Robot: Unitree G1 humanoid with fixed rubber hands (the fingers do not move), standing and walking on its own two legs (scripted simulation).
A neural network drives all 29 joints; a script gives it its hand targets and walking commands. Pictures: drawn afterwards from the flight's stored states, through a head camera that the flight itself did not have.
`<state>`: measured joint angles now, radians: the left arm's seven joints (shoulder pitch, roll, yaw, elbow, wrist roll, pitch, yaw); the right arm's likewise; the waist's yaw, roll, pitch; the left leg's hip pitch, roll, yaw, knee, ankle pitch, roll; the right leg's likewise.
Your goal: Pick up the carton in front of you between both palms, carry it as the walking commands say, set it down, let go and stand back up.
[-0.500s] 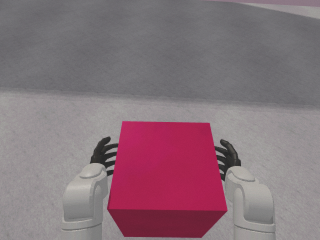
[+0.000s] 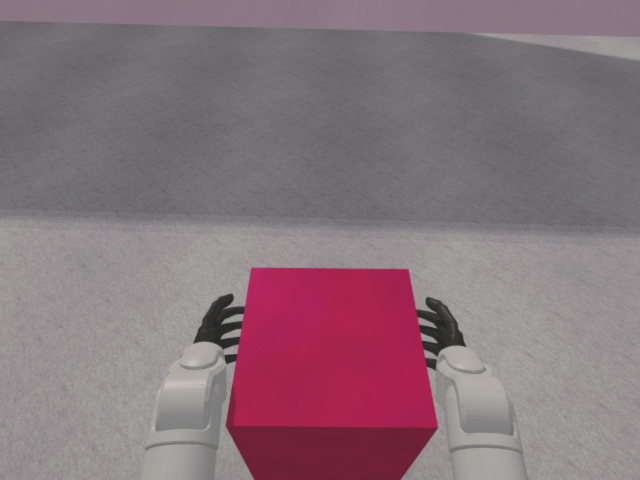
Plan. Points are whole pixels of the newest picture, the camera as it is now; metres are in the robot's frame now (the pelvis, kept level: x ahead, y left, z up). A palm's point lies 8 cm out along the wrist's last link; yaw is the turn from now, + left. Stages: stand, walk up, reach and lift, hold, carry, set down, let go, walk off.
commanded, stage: carry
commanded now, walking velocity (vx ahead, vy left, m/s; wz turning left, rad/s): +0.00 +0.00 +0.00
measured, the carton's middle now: (328, 380) +0.28 +0.00 -0.04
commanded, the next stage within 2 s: hold in 1.22 s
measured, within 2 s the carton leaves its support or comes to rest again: neither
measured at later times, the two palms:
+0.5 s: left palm (202, 381) +0.24 +0.15 +0.04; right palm (457, 384) +0.24 -0.15 +0.04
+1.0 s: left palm (203, 398) +0.22 +0.14 +0.04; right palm (467, 402) +0.22 -0.16 +0.04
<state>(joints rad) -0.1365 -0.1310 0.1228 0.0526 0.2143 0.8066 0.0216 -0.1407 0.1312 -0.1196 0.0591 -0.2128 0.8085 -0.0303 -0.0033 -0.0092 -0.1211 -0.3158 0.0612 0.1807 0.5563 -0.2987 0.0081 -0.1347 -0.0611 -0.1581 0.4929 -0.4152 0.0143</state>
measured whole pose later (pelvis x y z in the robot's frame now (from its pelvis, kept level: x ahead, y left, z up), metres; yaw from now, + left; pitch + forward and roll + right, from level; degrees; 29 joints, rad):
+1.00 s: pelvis -0.07 -0.01 +0.00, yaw +0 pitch +2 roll +0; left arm -0.18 -0.14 0.15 0.14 0.23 0.74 0.02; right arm -0.19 0.14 -0.16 0.14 -0.23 0.74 -0.03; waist 0.00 0.00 -0.10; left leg -0.36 0.08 0.17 0.51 -0.17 0.01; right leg -0.21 -0.04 -0.17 0.52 -0.34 -0.02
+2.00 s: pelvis -0.09 +0.04 -0.01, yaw -10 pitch -1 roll +0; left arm -0.54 -0.23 0.50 0.53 0.43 0.52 0.00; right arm -0.56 0.15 -0.53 0.63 -0.47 0.46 0.09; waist 0.01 -0.03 0.07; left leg -0.38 -0.05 -0.02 0.60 -0.21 0.02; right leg -0.31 0.02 0.13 0.65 -0.33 0.01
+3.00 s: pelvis -0.14 +0.03 -0.25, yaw -12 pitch +46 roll -2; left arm -0.88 -0.03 0.46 0.61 0.16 0.21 0.08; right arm -0.99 -0.04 -0.32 0.79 -0.12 0.18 -0.08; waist 0.07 -0.04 -0.15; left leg -2.02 -0.09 -0.10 1.65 -0.44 -0.06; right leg -1.93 0.15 0.07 1.71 -0.59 0.05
